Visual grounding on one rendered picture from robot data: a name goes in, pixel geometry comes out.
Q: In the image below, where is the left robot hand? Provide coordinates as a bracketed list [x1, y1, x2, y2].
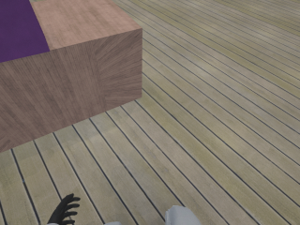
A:
[47, 193, 81, 225]

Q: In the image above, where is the carton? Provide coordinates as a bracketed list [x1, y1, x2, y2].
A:
[0, 0, 50, 63]

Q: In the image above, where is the pedestal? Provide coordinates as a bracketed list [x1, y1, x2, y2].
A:
[0, 0, 143, 153]

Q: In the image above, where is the right robot thigh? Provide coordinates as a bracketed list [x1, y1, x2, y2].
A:
[165, 205, 202, 225]

